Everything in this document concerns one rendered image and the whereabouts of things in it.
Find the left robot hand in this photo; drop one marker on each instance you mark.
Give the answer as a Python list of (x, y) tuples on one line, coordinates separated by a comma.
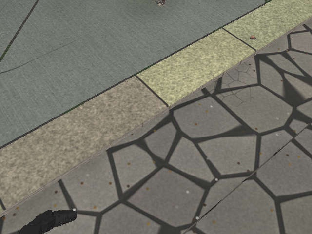
[(48, 220)]

